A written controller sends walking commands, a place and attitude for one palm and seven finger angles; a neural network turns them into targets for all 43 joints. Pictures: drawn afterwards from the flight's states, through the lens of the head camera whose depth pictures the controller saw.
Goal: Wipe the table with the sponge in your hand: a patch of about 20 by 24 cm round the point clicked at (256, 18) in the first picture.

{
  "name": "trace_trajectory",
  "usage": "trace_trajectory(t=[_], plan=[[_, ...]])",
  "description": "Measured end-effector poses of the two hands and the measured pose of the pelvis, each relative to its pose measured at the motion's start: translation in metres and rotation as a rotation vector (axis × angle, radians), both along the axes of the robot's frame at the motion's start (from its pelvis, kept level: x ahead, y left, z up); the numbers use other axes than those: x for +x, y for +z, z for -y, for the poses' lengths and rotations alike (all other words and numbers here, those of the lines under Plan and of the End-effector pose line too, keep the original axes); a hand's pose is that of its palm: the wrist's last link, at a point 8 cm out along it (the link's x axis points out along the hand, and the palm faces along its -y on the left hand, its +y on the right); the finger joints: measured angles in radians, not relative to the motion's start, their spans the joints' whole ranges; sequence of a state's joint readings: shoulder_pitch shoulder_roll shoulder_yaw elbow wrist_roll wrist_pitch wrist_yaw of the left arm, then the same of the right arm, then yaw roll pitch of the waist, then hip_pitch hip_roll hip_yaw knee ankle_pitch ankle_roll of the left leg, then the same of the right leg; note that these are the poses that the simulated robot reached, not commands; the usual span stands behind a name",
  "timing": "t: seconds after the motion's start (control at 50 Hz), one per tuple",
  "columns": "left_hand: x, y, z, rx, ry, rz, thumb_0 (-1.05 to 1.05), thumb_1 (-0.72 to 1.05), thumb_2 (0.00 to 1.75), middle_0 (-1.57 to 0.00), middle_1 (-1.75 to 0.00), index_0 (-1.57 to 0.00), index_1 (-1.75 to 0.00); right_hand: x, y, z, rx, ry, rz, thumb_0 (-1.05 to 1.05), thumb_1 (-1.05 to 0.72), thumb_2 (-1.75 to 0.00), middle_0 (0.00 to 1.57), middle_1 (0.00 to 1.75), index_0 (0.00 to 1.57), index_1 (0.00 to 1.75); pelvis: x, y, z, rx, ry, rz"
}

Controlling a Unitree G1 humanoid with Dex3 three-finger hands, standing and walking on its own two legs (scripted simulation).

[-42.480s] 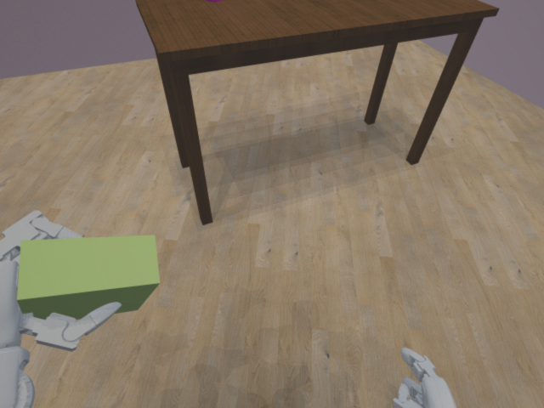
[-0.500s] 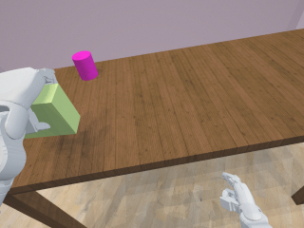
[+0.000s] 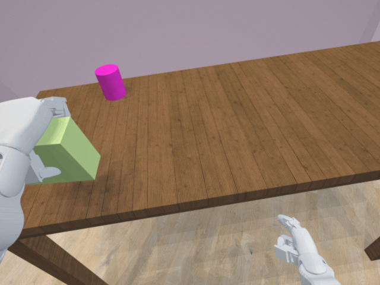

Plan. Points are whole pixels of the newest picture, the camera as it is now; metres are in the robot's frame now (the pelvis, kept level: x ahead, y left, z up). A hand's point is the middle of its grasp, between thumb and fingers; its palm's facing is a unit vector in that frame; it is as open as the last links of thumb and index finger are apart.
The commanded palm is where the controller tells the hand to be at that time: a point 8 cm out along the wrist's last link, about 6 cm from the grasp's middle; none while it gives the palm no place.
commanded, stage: bring the sponge back beside the body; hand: left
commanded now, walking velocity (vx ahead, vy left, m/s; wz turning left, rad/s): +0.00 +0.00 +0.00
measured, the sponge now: (53, 159) +0.23 +0.30 +0.19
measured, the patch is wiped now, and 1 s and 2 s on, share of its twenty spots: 1.00 1.00 1.00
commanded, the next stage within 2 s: step back with the hand held close in 0.72 s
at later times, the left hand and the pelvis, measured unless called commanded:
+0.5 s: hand (38, 159) +0.20 +0.28 +0.23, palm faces +0.24 -0.03 -0.97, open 9.5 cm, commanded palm +0.14 +0.28 +0.30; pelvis -0.01 -0.01 +0.00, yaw -1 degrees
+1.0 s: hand (71, 155) +0.21 +0.23 +0.23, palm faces +0.38 -0.73 -0.57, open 9.5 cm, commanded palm +0.14 +0.28 +0.29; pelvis -0.01 -0.01 -0.01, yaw +1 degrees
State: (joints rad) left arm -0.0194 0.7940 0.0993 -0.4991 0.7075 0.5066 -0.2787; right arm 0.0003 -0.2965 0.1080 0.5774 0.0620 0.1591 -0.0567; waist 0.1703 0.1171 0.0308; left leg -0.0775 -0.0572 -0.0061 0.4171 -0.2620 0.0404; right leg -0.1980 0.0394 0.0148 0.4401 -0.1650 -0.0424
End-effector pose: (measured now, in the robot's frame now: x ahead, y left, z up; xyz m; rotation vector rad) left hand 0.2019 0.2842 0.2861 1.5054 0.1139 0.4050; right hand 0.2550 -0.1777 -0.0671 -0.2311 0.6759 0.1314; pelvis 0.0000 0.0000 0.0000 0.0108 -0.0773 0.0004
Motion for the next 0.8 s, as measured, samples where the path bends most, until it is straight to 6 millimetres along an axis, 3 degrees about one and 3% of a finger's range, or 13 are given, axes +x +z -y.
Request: trace_trajectory(t=[0.38, 0.8], plan=[[-0.032, 0.0, 0.015, -0.001, -0.024, 0.048, -0.02, -0.5, 1.08, -0.76, -1.37, -0.82, -1.41, -0.004, 0.001, -0.001, 0.014, 0.007, 0.013, 0.02, -0.9, -0.89, 0.2, 0.3, 0.19, 0.3, -0.005, -0.001, 0.004, 0.002, -0.013, 0.018], [-0.038, -0.005, 0.016, -0.026, -0.02, 0.062, -0.02, -0.5, 1.08, -0.76, -1.37, -0.82, -1.41, -0.013, 0.007, 0.009, -0.001, -0.009, 0.05, 0.02, -0.9, -0.89, 0.2, 0.3, 0.2, 0.3, -0.015, -0.003, 0.008, 0.004, -0.022, 0.035]])
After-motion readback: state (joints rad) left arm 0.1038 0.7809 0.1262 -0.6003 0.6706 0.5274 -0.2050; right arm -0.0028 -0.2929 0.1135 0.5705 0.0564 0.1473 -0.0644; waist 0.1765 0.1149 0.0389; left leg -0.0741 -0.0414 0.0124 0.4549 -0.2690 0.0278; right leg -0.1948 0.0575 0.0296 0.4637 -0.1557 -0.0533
